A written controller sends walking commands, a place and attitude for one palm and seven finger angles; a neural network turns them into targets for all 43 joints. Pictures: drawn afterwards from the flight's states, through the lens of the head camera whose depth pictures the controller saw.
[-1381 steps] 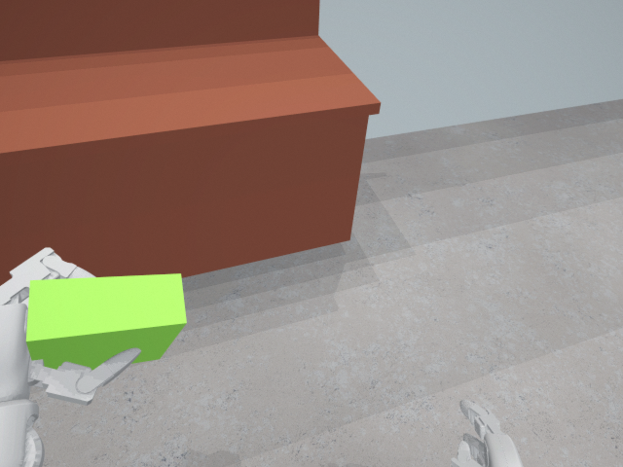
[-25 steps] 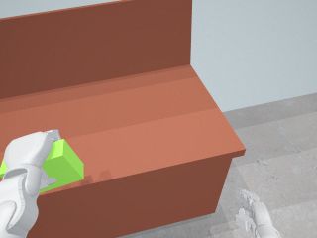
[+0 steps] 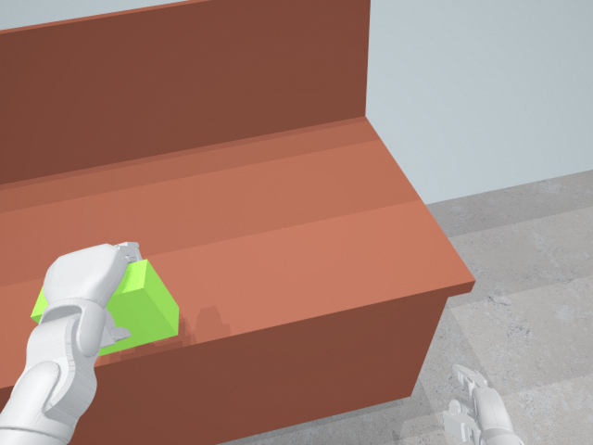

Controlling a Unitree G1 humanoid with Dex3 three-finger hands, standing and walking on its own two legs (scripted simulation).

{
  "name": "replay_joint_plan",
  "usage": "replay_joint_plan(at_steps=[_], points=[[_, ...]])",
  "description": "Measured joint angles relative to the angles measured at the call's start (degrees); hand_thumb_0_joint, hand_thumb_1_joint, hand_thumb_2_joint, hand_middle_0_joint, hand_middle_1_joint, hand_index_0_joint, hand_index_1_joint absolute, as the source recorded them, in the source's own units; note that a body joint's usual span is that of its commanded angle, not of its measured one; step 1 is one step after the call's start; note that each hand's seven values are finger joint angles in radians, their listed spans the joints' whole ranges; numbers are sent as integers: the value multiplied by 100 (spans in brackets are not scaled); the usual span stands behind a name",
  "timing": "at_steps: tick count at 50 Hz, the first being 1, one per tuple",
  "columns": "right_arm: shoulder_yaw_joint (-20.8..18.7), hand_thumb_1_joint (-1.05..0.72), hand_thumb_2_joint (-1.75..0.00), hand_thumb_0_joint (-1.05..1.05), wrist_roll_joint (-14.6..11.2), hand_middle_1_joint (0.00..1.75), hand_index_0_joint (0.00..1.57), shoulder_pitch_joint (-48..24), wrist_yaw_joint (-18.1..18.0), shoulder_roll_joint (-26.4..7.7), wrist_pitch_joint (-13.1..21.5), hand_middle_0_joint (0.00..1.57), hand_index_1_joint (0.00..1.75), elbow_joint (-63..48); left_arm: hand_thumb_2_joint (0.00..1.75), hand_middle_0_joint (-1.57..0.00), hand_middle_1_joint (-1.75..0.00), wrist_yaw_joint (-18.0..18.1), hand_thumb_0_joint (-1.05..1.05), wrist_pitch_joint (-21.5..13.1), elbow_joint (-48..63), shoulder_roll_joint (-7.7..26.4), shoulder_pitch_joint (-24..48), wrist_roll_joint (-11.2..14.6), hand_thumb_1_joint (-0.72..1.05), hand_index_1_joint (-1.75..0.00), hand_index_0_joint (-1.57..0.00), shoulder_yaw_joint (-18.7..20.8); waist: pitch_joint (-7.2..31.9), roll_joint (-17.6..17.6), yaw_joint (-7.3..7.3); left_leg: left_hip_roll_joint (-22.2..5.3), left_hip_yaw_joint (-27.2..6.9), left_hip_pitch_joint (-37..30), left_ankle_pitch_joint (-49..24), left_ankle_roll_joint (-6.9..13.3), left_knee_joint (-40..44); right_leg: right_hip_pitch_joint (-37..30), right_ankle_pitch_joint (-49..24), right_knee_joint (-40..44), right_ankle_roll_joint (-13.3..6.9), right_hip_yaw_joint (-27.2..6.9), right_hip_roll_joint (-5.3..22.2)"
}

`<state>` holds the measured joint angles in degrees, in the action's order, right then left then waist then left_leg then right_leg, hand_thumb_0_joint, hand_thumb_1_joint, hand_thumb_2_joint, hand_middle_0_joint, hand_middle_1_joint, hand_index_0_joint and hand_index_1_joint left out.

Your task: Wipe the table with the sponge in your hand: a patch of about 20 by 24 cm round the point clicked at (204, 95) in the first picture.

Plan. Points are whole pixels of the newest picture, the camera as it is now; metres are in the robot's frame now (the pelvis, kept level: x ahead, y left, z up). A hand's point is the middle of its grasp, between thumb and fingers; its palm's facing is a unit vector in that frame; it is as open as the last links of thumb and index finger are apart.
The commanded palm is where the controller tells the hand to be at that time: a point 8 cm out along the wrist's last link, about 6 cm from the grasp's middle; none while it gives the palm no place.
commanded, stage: move the sponge above the wiping area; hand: left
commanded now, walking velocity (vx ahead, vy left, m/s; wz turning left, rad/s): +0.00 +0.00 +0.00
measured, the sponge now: (120, 318) +0.24 +0.30 +0.04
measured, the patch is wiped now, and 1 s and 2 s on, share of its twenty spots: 0.00 0.00 0.00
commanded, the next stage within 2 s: none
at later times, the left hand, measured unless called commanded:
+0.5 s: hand (125, 292) +0.27 +0.30 +0.07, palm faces -0.16 -0.07 -0.98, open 9.4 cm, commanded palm +0.27 +0.30 +0.15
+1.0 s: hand (130, 281) +0.30 +0.31 +0.05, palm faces -0.17 -0.05 -0.98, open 9.4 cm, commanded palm +0.29 +0.33 +0.13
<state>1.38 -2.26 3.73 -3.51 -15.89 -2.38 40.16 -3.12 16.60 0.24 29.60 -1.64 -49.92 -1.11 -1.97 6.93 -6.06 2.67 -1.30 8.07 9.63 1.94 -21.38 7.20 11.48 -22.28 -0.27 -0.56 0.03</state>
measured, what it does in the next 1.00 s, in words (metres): stands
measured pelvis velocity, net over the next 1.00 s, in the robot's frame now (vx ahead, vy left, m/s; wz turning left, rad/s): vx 0.01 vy -0.01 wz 0.01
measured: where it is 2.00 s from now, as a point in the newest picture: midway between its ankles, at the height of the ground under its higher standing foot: outside the picture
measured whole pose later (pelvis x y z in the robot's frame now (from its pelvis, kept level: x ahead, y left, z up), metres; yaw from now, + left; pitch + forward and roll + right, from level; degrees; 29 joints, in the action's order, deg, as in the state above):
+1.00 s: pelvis +0.01 -0.01 +0.00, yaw +0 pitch +1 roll +0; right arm -1.1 -2.7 8.3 -5.2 -16.3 -2.2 41.5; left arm -1.5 0.6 -22.9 32.4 10.3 -53.4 2.6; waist -0.6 4.8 -3.8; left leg 1.6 -2.3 15.0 12.4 1.2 -26.7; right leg 13.1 13.4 -25.7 -1.2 0.5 -1.2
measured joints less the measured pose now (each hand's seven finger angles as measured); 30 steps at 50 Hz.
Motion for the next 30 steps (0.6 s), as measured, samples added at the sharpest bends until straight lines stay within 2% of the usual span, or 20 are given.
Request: replay_joint_plan(at_steps=[4,7,9,11,14,17,20,22,25,30], points=[[-8,-91,-90,1,48,30,20,-23,-57,62,72,20,30,-4,104,-79,-138,-23,0,-458,-123,-109,128,-130,-43,-138,-79,-253,-43,-46,-19,6,-17,20,-4,-6,-4,32,21,-39,-10,17,6],[-3,-91,-90,1,76,30,20,-34,-64,147,82,20,30,10,104,-79,-138,172,0,-763,-159,-79,231,-267,-43,-138,-80,-234,-48,-114,-41,-30,3,36,11,-37,-13,62,25,-53,-47,-4,-32],[-13,-91,-90,1,71,30,20,-25,-45,194,60,20,30,29,104,-79,-138,362,0,-829,-235,-48,333,-298,-43,-138,-80,-141,-19,-147,-40,-57,4,58,23,-63,-22,83,26,-51,-68,-6,-59],[-8,-90,-90,1,53,30,20,-25,-10,207,10,20,30,52,104,-79,-138,508,0,-734,-347,0,435,-298,-43,-138,-80,-5,10,-156,-39,-90,19,71,33,-87,-21,102,21,-42,-92,-22,-91],[-2,-90,-90,1,14,30,20,-7,30,169,-77,20,30,79,104,-79,-138,589,0,-412,-584,70,566,-215,-43,-138,-80,181,68,-131,8,-117,6,90,39,-112,-13,114,19,-21,-112,-11,-118],[12,-90,-90,1,-47,30,20,4,27,66,-162,20,30,93,104,-79,-138,424,0,-55,-913,165,666,-163,-43,-138,-79,246,98,-79,73,-128,-21,111,47,-124,-19,122,31,-18,-125,16,-130],[-7,-90,-90,1,-76,30,20,43,-15,-44,-191,20,30,72,104,-79,-138,117,0,11,-1162,232,655,-96,-43,-138,-79,243,92,-42,138,-130,-63,141,66,-128,-55,132,57,-37,-132,58,-134],[-46,-90,-90,1,-73,30,20,91,-57,-99,-154,20,30,54,104,-79,-138,-65,0,-157,-1221,247,601,-80,-43,-138,-79,218,69,-37,153,-137,-81,164,96,-129,-105,137,78,-60,-139,77,-143],[-126,-91,-90,1,-33,30,20,184,-125,-135,-65,20,30,45,104,-79,-138,-163,0,-672,-1193,217,502,-92,-43,-138,-79,199,34,-70,135,-152,-99,195,148,-135,-183,149,113,-102,-152,96,-160],[-231,-91,-90,1,20,30,20,267,-174,-73,57,20,30,111,104,-79,-138,193,0,-1546,-1197,235,499,-262,-43,-138,-80,383,5,-199,93,-193,-75,296,220,-166,-302,258,161,-206,-189,72,-203]])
